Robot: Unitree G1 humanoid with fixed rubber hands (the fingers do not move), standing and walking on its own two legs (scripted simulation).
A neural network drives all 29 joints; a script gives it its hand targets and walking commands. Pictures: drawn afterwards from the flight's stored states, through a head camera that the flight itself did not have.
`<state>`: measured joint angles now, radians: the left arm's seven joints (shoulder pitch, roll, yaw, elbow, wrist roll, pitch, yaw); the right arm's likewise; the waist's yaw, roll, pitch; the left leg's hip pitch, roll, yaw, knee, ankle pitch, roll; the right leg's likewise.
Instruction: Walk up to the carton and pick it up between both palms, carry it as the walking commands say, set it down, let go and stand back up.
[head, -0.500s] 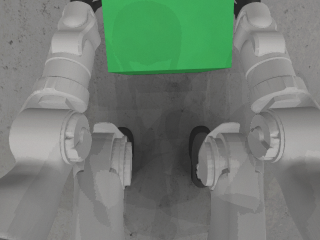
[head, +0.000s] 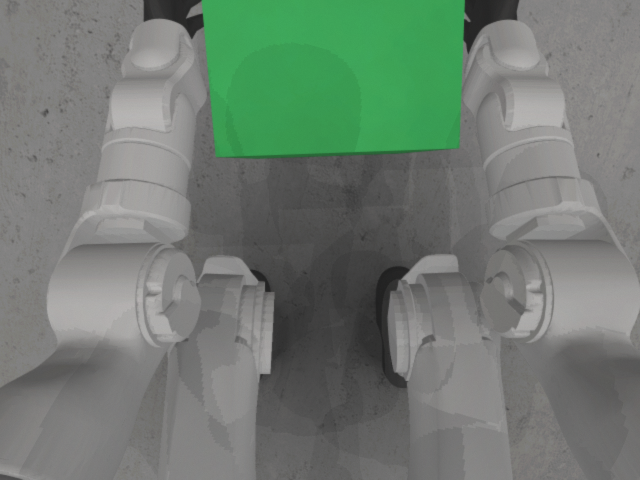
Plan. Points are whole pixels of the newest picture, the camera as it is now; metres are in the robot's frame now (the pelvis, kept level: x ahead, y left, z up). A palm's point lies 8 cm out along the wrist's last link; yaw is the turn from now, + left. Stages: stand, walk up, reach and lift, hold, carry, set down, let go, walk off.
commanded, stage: reach and lift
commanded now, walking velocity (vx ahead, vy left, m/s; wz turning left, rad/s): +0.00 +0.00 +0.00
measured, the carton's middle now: (329, 63) +0.53 +0.00 -0.20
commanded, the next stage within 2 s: none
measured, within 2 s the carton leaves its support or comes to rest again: neither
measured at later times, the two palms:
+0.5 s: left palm out of the picture +0.54 +0.14 -0.07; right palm (525, 1) +0.54 -0.16 -0.07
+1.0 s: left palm out of the picture +0.52 +0.14 +0.01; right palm out of the picture +0.52 -0.15 +0.00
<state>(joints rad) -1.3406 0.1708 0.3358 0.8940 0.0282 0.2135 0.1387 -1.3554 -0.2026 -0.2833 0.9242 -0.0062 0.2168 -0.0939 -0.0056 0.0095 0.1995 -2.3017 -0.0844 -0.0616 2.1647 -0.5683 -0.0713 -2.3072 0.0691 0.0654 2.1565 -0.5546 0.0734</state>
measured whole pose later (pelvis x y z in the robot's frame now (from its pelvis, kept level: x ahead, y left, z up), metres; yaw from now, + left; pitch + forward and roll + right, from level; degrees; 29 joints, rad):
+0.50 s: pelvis +0.01 +0.00 +0.04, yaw +0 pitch +47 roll +0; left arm -1.25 0.10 0.42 0.75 0.12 0.29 0.10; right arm -1.25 -0.11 -0.40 0.74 -0.13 0.31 -0.06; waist -0.01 0.01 0.03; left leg -2.27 -0.10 -0.08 2.01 -0.56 -0.08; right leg -2.27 0.09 0.07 2.00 -0.54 0.07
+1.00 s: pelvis +0.00 +0.00 +0.09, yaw +0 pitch +47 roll +0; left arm -1.17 0.04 0.49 0.71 0.19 0.34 0.07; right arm -1.16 -0.05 -0.46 0.71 -0.20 0.35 -0.03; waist 0.00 0.01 -0.09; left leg -2.14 -0.11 -0.10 1.83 -0.51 -0.08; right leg -2.14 0.10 0.09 1.82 -0.50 0.08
